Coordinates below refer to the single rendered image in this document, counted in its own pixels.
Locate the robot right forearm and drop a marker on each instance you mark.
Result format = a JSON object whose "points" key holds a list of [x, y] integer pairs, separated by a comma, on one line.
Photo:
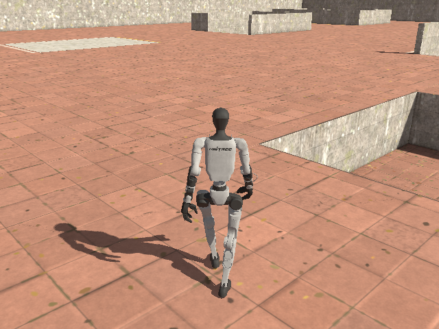
{"points": [[248, 179]]}

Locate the robot left forearm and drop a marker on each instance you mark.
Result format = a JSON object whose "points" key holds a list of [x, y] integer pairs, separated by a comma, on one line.
{"points": [[190, 187]]}

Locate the robot head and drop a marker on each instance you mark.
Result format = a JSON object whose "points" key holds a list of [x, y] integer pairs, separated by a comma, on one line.
{"points": [[220, 121]]}

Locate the right robot upper arm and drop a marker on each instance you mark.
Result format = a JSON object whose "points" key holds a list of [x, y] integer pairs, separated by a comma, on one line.
{"points": [[244, 155]]}

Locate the left robot upper arm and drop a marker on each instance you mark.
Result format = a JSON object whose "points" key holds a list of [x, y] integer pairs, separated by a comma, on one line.
{"points": [[198, 144]]}

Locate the right robot hand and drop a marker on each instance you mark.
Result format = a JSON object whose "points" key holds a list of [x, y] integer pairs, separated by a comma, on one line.
{"points": [[243, 190]]}

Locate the robot right shin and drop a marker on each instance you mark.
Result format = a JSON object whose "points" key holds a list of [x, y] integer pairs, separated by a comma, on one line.
{"points": [[227, 262]]}

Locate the left robot hand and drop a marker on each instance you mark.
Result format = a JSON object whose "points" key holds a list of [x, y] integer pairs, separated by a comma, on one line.
{"points": [[185, 213]]}

